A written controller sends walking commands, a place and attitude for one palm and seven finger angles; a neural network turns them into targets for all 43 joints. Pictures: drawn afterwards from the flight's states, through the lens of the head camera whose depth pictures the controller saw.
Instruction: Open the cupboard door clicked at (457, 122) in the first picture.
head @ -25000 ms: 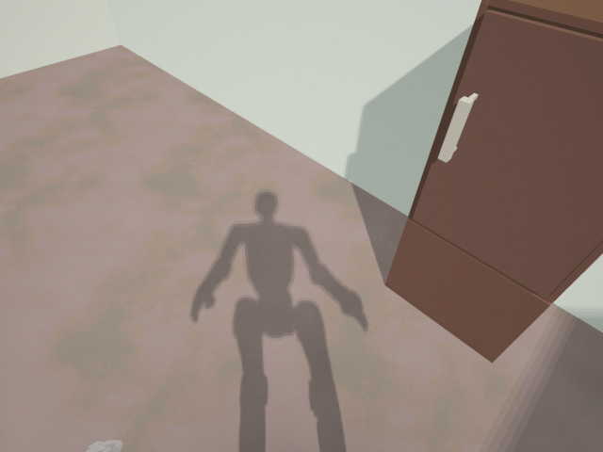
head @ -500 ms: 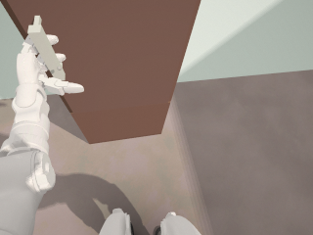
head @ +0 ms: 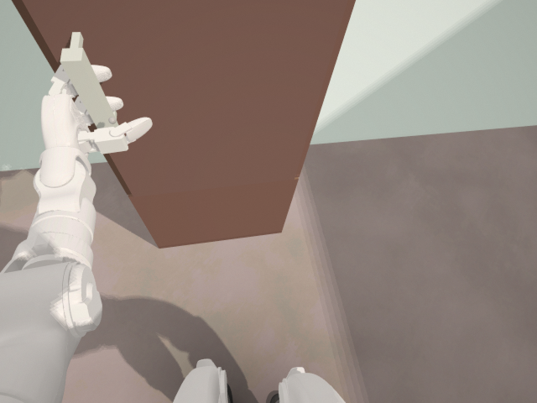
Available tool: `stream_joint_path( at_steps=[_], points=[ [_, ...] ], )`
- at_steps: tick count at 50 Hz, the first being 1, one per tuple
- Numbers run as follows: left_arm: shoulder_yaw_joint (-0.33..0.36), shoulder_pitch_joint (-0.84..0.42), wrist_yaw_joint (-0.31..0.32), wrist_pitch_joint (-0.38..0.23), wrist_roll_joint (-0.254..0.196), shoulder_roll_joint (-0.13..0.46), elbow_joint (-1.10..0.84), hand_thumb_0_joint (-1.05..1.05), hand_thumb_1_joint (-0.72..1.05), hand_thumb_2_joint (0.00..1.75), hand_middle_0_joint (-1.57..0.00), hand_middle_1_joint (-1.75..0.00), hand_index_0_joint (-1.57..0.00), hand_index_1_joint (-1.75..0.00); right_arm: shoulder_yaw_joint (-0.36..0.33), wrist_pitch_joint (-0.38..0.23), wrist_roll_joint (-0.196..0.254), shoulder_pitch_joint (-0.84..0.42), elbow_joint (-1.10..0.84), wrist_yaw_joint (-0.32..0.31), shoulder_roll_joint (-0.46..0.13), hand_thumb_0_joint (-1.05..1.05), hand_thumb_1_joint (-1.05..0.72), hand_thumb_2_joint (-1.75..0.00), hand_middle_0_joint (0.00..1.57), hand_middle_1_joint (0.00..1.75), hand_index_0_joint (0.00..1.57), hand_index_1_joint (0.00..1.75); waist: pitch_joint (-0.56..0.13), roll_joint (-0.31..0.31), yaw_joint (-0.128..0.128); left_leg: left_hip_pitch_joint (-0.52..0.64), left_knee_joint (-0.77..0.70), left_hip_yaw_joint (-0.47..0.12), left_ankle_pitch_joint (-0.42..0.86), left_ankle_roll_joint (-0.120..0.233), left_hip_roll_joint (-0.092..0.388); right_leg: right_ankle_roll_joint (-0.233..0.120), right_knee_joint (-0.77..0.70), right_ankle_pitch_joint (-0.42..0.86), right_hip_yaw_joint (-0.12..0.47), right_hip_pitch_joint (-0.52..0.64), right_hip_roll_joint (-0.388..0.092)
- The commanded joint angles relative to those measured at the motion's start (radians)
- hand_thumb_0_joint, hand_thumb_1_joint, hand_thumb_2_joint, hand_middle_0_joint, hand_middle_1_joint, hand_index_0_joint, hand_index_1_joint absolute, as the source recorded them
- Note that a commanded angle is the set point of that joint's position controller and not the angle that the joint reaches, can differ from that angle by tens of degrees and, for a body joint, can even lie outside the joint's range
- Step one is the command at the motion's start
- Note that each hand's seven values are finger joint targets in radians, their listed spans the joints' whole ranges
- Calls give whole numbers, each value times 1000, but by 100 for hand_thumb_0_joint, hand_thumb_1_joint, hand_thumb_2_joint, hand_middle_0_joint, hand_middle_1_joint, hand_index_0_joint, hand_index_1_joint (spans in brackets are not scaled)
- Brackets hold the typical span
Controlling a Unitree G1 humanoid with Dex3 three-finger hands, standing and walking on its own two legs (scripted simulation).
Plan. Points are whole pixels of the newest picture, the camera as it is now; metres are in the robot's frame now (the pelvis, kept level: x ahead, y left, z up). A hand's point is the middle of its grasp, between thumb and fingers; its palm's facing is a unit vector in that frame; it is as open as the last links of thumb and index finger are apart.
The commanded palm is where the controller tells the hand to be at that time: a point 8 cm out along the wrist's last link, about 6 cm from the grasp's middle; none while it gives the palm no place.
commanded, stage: close the thumb around the handle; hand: left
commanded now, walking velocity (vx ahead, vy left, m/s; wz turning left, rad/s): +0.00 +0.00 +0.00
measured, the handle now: (96, 91) +0.56 +0.23 +0.08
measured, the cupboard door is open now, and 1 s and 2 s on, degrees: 0 20 43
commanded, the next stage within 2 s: pull the door open along its arc in 0.34 s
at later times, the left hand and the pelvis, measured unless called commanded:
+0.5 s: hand (111, 120) +0.51 +0.20 +0.08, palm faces +0.14 -0.99 +0.00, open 6.0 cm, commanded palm +0.47 +0.24 +0.08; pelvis +0.00 +0.00 +0.00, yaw -1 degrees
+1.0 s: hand (138, 191) +0.39 +0.15 +0.08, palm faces +0.16 -0.98 +0.07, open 6.5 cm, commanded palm +0.33 +0.22 +0.08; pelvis +0.01 +0.00 +0.02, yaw -2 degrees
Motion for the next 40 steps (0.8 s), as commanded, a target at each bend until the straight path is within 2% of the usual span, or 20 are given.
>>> stream_joint_path(
  at_steps=[1,2,5,6,7,9,11,13,14,17,18,20,21,22,23,32,34,35,38,40],
  points=[
    [-13,-492,-28,-84,1,174,-224,0,56,76,-38,-131,-38,-131,-68,-10,-5,171,-32,-14,-188,0,-90,-90,20,30,20,30,-453,127,-46,556,-79,-126,451,-31,18,18,-102,367,49,-12,9],
    [13,-473,-29,-82,-1,199,-220,0,62,78,-38,-132,-38,-132,-70,-9,-3,172,-31,-16,-191,0,-90,-90,20,30,20,30,-459,115,-35,550,-76,-122,451,-30,16,18,-104,374,51,2,9],
    [28,-457,-40,-83,-7,215,-227,0,79,85,-39,-134,-39,-134,-68,-8,-3,172,-38,-19,-191,0,-90,-90,20,30,20,30,-476,118,-28,544,-74,-117,469,-27,13,17,-101,400,55,30,9],
    [10,-455,-44,-79,-9,196,-220,0,84,88,-40,-134,-40,-134,-65,-7,1,167,-40,-18,-187,0,-90,-90,20,30,20,30,-469,115,-32,539,-74,-115,464,-27,12,20,-102,400,55,25,10],
    [19,-454,-46,-75,-9,208,-210,0,90,90,-40,-135,-40,-135,-65,-5,1,166,-38,-19,-187,0,-90,-90,20,30,20,30,-458,116,-31,528,-74,-114,453,-27,13,20,-104,394,57,24,9],
    [8,-468,-47,-73,-10,196,-220,0,90,90,-40,-135,-40,-135,-64,-5,0,163,-43,-18,-185,0,-90,-90,20,30,20,30,-440,130,-33,523,-79,-113,441,-27,12,20,-106,382,54,20,9],
    [37,-462,-47,-76,-10,231,-231,0,90,90,-40,-135,-40,-135,-65,-5,0,168,-45,-20,-189,0,-90,-90,20,30,20,30,-472,125,-28,533,-72,-113,463,-25,13,20,-101,402,58,32,9],
    [27,-448,-50,-75,-10,220,-232,0,90,90,-40,-135,-40,-135,-65,-2,0,167,-48,-21,-187,0,-90,-90,20,30,20,30,-471,120,-26,532,-74,-112,472,-27,13,20,-101,411,57,40,9],
    [2,-441,-53,-74,-10,189,-232,0,90,90,-40,-135,-40,-135,-65,-3,2,161,-50,-19,-182,0,-90,-90,20,30,20,30,-460,128,-27,537,-77,-112,459,-28,13,20,-105,396,56,28,10],
    [23,-444,-45,-78,-5,219,-233,0,90,90,-40,-135,-40,-135,-65,-1,1,165,-47,-19,-189,0,-90,-90,20,30,20,30,-460,125,-25,539,-77,-117,454,-29,16,19,-102,382,54,17,10],
    [12,-454,-44,-76,-7,202,-236,0,90,90,-40,-135,-40,-135,-66,-3,0,162,-49,-18,-186,0,-90,-90,20,30,20,30,-461,123,-31,531,-77,-112,438,-26,13,21,-106,379,57,22,10],
    [34,-443,-43,-84,-3,229,-250,0,90,90,-40,-135,-40,-135,-67,-3,-1,168,-50,-19,-190,0,-90,-90,20,30,20,30,-474,132,-18,544,-79,-117,458,-30,14,16,-99,384,53,30,10],
    [23,-432,-41,-83,-3,215,-246,0,90,90,-40,-135,-40,-135,-66,-2,0,162,-53,-18,-186,0,-90,-90,20,30,20,30,-479,136,-16,542,-80,-113,455,-29,13,18,-101,387,56,33,10],
    [10,-443,-42,-82,-5,198,-249,0,90,90,-40,-135,-40,-135,-66,-4,1,160,-51,-18,-184,0,-90,-90,20,30,20,30,-473,130,-27,540,-76,-111,451,-27,13,20,-104,390,57,27,9],
    [71,-430,-41,-78,1,277,-220,0,90,90,-40,-135,-40,-135,-65,-2,0,167,-45,-21,-193,0,-90,-90,20,30,20,30,-457,112,-15,507,-75,-108,436,-26,13,20,-104,387,59,46,9],
    [35,-183,-70,-66,-44,184,-343,0,90,90,-40,-135,-40,-135,-72,10,14,133,-106,-12,-179,0,-90,-90,20,30,20,30,-489,103,43,542,-107,-82,508,-28,8,19,-112,467,54,139,14],
    [22,-97,-73,-56,-60,149,-388,0,90,90,-40,-135,-40,-135,-74,10,20,120,-125,-9,-174,0,-90,-90,20,30,20,30,-475,75,56,534,-116,-73,506,-26,5,21,-121,484,53,166,16],
    [22,-55,-72,-57,-67,140,-430,0,90,90,-40,-135,-40,-135,-77,9,22,114,-131,-8,-173,0,-90,-90,20,30,20,30,-480,85,64,552,-120,-73,534,-26,6,18,-120,500,52,177,15],
    [-17,98,-63,-41,-94,63,-544,0,90,90,-40,-135,-40,-135,-81,1,32,86,-159,0,-162,0,-90,-90,20,30,20,30,-460,55,88,561,-142,-64,562,-28,6,20,-132,529,46,216,15],
    [-38,221,-51,-36,-107,21,-646,0,90,90,-40,-135,-40,-135,-84,-11,36,65,-179,7,-157,0,-90,-90,20,30,20,30,-451,78,109,584,-149,-59,603,-28,7,18,-134,547,46,230,12]
  ],
)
